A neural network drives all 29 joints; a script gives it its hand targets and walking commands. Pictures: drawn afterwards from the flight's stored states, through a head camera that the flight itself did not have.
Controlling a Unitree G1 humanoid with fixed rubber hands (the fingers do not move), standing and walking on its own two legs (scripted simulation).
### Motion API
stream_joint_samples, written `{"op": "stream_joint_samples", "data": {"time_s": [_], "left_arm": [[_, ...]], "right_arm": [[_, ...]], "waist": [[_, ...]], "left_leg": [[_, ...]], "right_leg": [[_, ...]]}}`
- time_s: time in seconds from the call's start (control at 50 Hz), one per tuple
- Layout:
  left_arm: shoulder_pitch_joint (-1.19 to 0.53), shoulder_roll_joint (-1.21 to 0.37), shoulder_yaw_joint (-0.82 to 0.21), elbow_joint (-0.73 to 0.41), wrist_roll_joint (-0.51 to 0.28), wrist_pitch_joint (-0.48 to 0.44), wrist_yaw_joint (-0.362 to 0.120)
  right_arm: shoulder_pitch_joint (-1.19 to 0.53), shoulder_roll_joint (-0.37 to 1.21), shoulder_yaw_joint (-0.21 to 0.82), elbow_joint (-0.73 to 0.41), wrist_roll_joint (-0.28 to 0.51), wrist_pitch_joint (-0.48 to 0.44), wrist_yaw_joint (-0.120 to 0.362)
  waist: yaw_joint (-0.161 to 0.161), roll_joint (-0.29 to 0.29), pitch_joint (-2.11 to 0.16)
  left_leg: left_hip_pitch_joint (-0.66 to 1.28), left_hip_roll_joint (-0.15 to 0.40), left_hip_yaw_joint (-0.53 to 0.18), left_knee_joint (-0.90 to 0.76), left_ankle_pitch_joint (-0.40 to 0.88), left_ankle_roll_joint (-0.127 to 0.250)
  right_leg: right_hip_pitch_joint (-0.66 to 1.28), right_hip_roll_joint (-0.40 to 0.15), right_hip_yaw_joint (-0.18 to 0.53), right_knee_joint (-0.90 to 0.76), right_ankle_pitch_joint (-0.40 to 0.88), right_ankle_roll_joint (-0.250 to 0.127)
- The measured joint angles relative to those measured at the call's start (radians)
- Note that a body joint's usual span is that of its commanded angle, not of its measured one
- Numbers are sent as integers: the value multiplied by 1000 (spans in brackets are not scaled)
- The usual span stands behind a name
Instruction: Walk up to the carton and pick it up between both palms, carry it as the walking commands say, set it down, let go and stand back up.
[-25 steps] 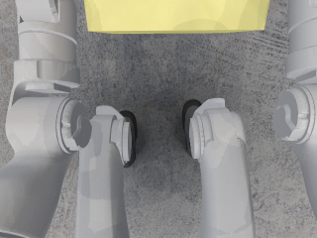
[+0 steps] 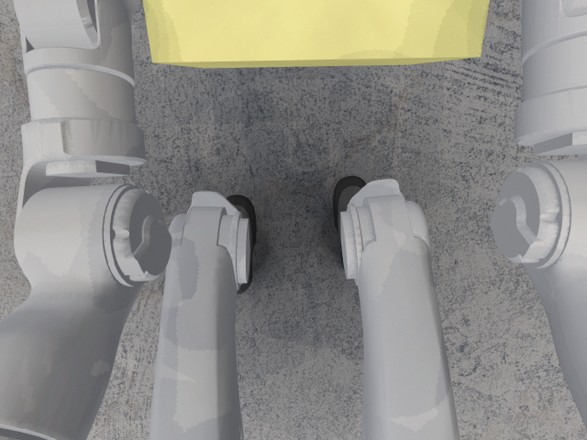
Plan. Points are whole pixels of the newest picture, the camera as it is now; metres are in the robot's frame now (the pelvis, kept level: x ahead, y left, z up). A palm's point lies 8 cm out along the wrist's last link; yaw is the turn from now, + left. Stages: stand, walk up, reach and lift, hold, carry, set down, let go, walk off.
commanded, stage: reach and lift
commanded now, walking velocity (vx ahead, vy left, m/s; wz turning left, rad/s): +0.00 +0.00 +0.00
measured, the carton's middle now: out of the picture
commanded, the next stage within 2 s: none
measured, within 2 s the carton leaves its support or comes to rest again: neither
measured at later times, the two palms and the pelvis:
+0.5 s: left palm out of the picture +0.56 +0.13 -0.04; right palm out of the picture +0.55 -0.22 -0.04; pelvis +0.00 +0.01 +0.05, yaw -1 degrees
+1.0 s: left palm out of the picture +0.54 +0.14 +0.03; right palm out of the picture +0.52 -0.21 +0.02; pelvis -0.01 +0.01 +0.10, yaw -1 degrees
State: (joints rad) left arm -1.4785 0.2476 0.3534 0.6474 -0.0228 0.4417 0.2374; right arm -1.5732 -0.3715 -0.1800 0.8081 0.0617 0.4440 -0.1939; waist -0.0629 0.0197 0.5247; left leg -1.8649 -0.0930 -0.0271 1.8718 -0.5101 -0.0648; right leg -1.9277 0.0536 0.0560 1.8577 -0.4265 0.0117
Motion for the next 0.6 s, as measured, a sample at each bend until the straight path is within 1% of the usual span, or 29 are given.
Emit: {"op": "stream_joint_samples", "data": {"time_s": [0.06,0.12,0.14,0.18,0.22,0.26,0.32,0.38,0.44,0.48,0.56,0.6], "left_arm": [[-10,-3,24,23,15,-3,-18],[-10,-12,36,54,41,-8,-27],[0,-13,25,44,37,-2,-21],[33,-16,4,-8,12,8,-5],[48,-26,16,-28,1,6,-2],[51,-26,21,-16,15,5,-10],[60,-34,23,-10,34,6,-14],[82,-36,11,-36,26,14,-8],[78,-42,25,-8,33,6,-17],[92,-45,11,-32,21,17,-5],[103,-52,23,-28,27,7,-14],[116,-48,15,-44,20,10,-12]], "right_arm": [[10,5,4,-14,-4,12,-9],[9,12,-14,9,-35,21,3],[12,10,-12,6,-34,27,6],[36,7,1,-38,-13,38,1],[47,14,-10,-52,-6,35,-2],[47,25,-25,-36,-17,30,0],[59,30,-32,-26,-32,26,8],[90,39,-36,-43,-30,16,9],[107,43,-38,-46,-39,19,8],[121,40,-34,-61,-36,22,12],[136,50,-43,-72,-29,22,4],[146,54,-39,-86,-24,24,0]], "waist": [[1,-7,-1],[0,-3,-2],[0,0,-2],[0,0,1],[-1,-3,1],[-5,-7,-1],[-2,-5,-2],[2,-1,-1],[3,5,-3],[4,7,-1],[4,0,-2],[3,-5,-1]], "left_leg": [[20,1,1,-15,3,4],[38,-4,-3,-32,9,4],[43,-5,-5,-37,10,5],[59,-5,-6,-48,11,7],[79,-5,-3,-62,12,10],[98,-6,0,-77,15,12],[126,-7,-3,-95,17,15],[157,-7,-5,-115,18,17],[180,-10,-10,-133,23,19],[195,-11,-12,-147,27,19],[228,-9,-12,-174,34,21],[244,-8,-12,-187,37,21]], "right_leg": [[20,5,4,-16,5,3],[42,3,4,-35,7,6],[49,3,2,-42,8,7],[67,5,4,-54,9,11],[86,7,9,-68,10,14],[106,7,14,-81,10,17],[137,7,14,-101,11,19],[169,9,15,-124,13,22],[196,7,13,-144,16,23],[213,7,13,-158,18,24],[245,11,17,-187,26,26],[260,13,20,-199,30,26]]}}
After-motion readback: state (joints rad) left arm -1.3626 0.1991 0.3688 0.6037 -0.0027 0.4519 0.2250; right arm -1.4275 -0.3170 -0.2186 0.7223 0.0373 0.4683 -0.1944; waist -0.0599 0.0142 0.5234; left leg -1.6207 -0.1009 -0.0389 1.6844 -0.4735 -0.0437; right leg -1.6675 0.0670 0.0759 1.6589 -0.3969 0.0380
